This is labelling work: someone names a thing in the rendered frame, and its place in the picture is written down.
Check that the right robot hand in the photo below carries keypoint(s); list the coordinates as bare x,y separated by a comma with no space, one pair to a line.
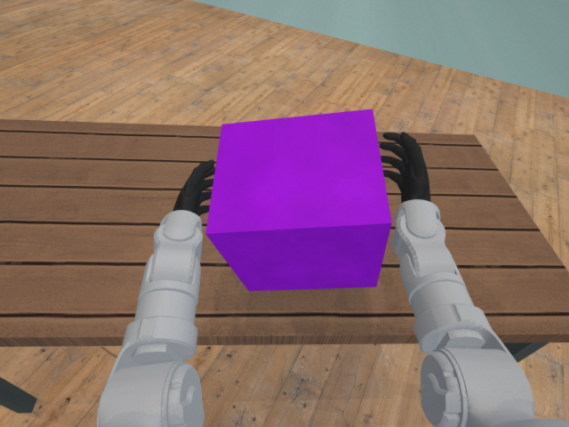
413,181

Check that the left robot hand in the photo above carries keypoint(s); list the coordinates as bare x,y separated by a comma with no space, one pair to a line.
191,195

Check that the robot right upper arm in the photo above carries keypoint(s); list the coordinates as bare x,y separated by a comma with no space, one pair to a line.
477,388

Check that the table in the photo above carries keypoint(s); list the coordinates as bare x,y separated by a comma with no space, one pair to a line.
80,203

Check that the carton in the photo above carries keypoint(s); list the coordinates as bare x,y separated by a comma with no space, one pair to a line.
301,202

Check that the robot left upper arm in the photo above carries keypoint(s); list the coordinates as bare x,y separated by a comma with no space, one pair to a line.
157,395

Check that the robot right forearm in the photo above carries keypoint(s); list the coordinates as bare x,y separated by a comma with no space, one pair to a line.
445,315

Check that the robot left forearm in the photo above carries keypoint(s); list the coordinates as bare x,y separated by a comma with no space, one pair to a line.
164,329

